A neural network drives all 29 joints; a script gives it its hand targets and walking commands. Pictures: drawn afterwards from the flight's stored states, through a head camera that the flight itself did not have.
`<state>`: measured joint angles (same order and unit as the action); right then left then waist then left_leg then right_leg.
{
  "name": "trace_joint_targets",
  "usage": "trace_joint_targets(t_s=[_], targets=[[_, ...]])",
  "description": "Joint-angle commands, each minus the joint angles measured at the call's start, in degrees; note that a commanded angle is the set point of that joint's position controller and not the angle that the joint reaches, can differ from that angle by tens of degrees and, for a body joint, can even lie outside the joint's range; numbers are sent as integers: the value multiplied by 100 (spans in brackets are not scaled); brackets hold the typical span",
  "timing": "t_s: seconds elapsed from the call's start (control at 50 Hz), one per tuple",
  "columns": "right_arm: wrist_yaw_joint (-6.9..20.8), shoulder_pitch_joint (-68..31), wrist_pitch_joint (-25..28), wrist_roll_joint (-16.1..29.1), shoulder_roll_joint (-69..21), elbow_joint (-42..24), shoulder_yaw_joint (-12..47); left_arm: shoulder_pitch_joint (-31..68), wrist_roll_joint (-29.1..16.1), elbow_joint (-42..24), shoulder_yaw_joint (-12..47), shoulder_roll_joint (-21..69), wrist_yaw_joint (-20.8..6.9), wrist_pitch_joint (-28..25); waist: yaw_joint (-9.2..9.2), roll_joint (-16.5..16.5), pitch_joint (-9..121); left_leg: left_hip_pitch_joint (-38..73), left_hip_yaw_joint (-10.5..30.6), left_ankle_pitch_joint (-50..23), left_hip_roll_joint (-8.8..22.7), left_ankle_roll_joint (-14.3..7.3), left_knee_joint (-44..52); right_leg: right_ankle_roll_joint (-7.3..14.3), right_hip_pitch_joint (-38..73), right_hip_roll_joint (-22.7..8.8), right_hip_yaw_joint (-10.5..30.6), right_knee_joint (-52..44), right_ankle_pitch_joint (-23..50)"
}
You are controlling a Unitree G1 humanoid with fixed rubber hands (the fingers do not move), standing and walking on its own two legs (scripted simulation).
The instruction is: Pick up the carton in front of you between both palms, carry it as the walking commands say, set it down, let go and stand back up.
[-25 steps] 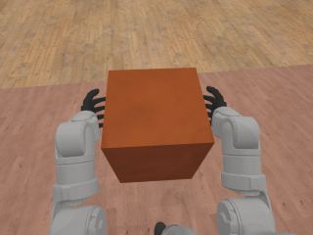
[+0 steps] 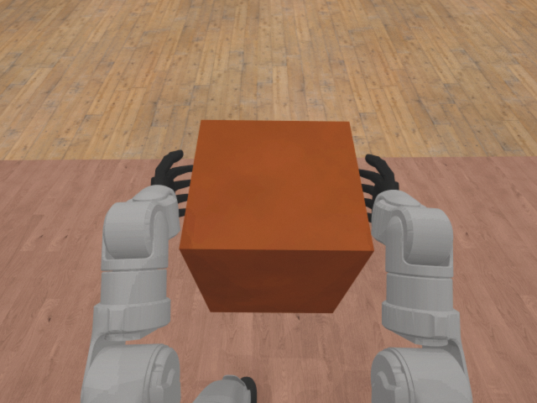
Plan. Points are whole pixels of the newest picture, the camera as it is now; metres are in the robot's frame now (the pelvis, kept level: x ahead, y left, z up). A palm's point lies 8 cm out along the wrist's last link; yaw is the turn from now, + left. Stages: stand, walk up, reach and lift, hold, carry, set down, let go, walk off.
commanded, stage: carry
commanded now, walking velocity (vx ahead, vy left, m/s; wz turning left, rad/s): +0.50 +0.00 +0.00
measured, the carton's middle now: (273, 225) +0.36 +0.02 +0.05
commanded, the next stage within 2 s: none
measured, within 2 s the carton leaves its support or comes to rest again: neither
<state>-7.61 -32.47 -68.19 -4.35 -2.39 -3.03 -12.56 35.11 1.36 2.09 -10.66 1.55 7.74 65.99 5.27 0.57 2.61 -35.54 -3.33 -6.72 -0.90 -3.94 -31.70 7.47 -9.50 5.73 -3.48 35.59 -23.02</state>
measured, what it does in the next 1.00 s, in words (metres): goes down: left foot 0.05 m lower, then right foot 0.05 m lower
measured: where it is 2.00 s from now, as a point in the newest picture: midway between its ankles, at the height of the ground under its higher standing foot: (270, 199)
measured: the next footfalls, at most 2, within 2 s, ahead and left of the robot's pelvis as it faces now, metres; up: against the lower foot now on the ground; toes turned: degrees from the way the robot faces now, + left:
left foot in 0.06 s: +0.20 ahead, +0.06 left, -0.05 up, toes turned +2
right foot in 0.58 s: +0.52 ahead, -0.05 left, -0.09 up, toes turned -1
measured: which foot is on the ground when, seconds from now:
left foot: up 0.00-0.04, down 0.06-0.58, up 0.60-1.00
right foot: down 0.00-0.04, up 0.06-0.56, down 0.58-1.00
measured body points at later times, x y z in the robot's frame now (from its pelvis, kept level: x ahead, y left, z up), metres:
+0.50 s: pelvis +0.29 +0.01 -0.04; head +0.33 +0.02 +0.41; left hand +0.66 +0.15 +0.06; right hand +0.65 -0.15 +0.07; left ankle +0.17 +0.06 -0.75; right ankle +0.44 -0.10 -0.74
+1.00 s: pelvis +0.58 +0.00 -0.08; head +0.63 -0.01 +0.37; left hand +0.94 +0.17 +0.02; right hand +0.96 -0.13 +0.02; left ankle +0.72 +0.14 -0.77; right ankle +0.48 -0.05 -0.80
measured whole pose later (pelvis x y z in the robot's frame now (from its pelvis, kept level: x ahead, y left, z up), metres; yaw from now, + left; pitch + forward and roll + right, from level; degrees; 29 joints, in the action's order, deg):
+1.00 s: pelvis +0.58 +0.00 -0.08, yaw +0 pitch +6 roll +1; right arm -7.6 -32.7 -68.2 -4.1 -2.2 -2.3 -12.1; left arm 34.3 1.8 1.2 -11.1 1.9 7.7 66.4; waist 4.6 0.5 1.0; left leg -40.4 -0.7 0.4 1.6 -2.2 -42.6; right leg 7.3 -13.0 4.6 -4.0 33.5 -17.8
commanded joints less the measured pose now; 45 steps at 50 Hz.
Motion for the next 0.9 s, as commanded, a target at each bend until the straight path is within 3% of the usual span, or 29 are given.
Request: trace_joint_targets(t_s=[0.0,0.02,0.04,0.06,0.08,0.1,0.12,0.14,0.16,0.2,0.28,0.32,0.4,0.46,0.5,0.54,0.56,0.58,0.6,0.62,0.64,0.66,0.68,0.72,0.76,0.82,0.88], targets=[[1150,-3576,122,1903,-5284,192,3801,3582,-2513,-185,3944,5826,-1573,39,-162,-579,2316,1453,-416,-822,-286,-242,1024,-105,1256,-1021,516,1079,5199],[1181,-3508,111,1854,-5220,337,3670,3672,-2501,-18,3923,5855,-1591,31,-472,-455,2455,2523,-327,-1105,-55,-248,1174,-261,612,-933,296,1907,4599],[1222,-3471,98,1842,-5109,460,3543,3734,-2468,125,3860,5850,-1614,17,-625,91,2583,3848,469,-2476,771,-256,510,-359,-772,-700,225,2912,2376],[1253,-3588,94,1797,-5037,658,3404,3852,-2438,316,3790,5988,-1615,58,-688,1039,2996,5446,2237,-4543,2182,-931,-516,-623,-2552,-146,288,3997,-1312],[1275,-3578,110,1827,-5037,856,3367,3854,-2408,410,3685,5996,-1586,102,-1020,1456,3538,6066,3545,-2328,2598,-1776,-258,-644,-3550,-44,527,5117,-1567],[1327,-3587,142,1995,-5333,898,3453,3986,-2385,264,3672,6067,-1556,89,-949,969,3343,5470,3674,-124,2246,-1701,218,-435,-3799,-303,647,4974,-1133],[1384,-3998,192,2218,-5693,624,3586,4260,-2372,107,3668,6169,-1515,47,-921,441,2923,4729,3328,704,1892,-1447,491,-416,-3773,-437,578,4603,-757],[1428,-4468,225,2471,-5977,342,3732,4368,-2349,-10,3635,6277,-1461,5,-820,119,2610,4064,3003,702,1720,-1245,649,-469,-3615,-572,558,4158,-449],[1459,-4843,248,2700,-6188,114,3889,4365,-2296,-123,3574,6316,-1398,-34,-725,25,2449,3517,2733,728,1639,-1130,774,-509,-3345,-671,575,3770,-281],[1478,-5142,299,3015,-6454,-182,4076,4253,-2208,-331,3562,6372,-1280,-78,-657,202,2418,3089,2374,524,1472,-951,868,-594,-3035,-737,453,3267,-58],[1477,-4779,338,3120,-6476,-384,4148,3938,-2079,-666,3693,6311,-1100,-146,-794,460,2673,3896,1775,-1740,1315,-794,475,-638,-3621,-802,317,2540,823],[1481,-4594,351,3094,-6382,-483,4192,3830,-2019,-831,3786,6219,-1052,-163,-895,519,2745,4280,1499,-2384,1170,-667,290,-587,-3766,-761,243,2114,1337],[1473,-4388,321,3033,-6064,-675,4275,3776,-1955,-1119,3942,5920,-1018,-113,-1131,515,2581,4719,1131,-2665,777,-506,28,-465,-3676,-493,-69,799,2353],[1488,-4007,255,2906,-5808,-410,4235,3537,-1834,-953,3906,5627,-1057,3,-1269,531,2383,4795,951,-2457,613,-467,-277,-393,-3147,-253,-302,-408,3074],[1517,-3920,217,2843,-5698,-120,4204,3366,-1711,-682,3773,5423,-1112,81,-1129,529,2275,4403,778,-2162,576,-360,-702,-252,-2219,-202,-301,-1143,3581],[1547,-3908,187,2829,-5680,236,4159,3208,-1598,-371,3574,5260,-1173,132,-604,425,2486,3518,371,-1997,481,-123,-1957,-127,-362,-293,-415,-1701,4103],[1556,-4025,189,2808,-5673,364,4103,3137,-1541,-225,3446,5178,-1217,151,-345,99,2619,2285,322,-377,340,-5,-2910,-135,954,-896,105,-1240,4801],[1566,-4147,165,2755,-5775,542,4030,3202,-1515,-19,3310,5083,-1262,174,-469,-794,2879,674,250,3857,-16,95,-3821,81,2383,-2251,1518,102,7362],[1532,-4171,82,2801,-5839,739,3894,3266,-1506,273,3166,4897,-1273,176,-132,-1707,3524,-855,536,4711,-457,352,-5380,1326,3645,-3161,3407,-67,5907],[1504,-4268,91,2733,-5756,665,3868,3107,-1655,400,3234,5230,-1318,146,-53,-1184,3552,-1120,668,4265,-140,156,-5453,1346,3202,-2928,3736,-580,3251],[1486,-4516,119,2711,-5915,609,3853,3479,-1848,187,3364,5540,-1377,99,-138,-765,3055,-1172,618,3842,-28,95,-5095,1043,2422,-2429,3363,-892,2249],[1458,-4668,162,2664,-6061,519,3796,4011,-2053,-95,3508,5845,-1431,74,-272,-279,2651,-1004,604,3488,86,97,-4649,835,1665,-2266,3014,-1083,2153],[1416,-4715,190,2636,-6151,385,3754,4412,-2268,-315,3655,6140,-1473,56,-352,-145,2445,-754,624,3311,215,133,-4281,741,1067,-2191,2725,-1206,2233],[1308,-4727,238,2602,-6320,156,3791,4773,-2562,-637,3819,6432,-1499,-2,-406,-298,2401,-384,507,3056,296,219,-3750,552,557,-1978,2299,-1303,2416],[1198,-4562,281,2534,-6342,8,3845,4729,-2697,-823,3882,6509,-1503,-17,-353,-553,2558,-617,422,2632,330,255,-3400,469,883,-1854,1968,-1127,3400],[1070,-4309,329,2383,-6205,-219,3902,4444,-2740,-956,3918,6433,-1519,-24,-217,-649,2724,-1035,287,1978,338,270,-2929,356,1526,-1737,1558,-780,4936],[1007,-4224,330,2303,-5991,-477,4005,4274,-2734,-1084,3987,6255,-1530,-23,-87,-679,2687,-1145,175,1302,256,237,-2217,268,1863,-1517,1310,-567,5372]])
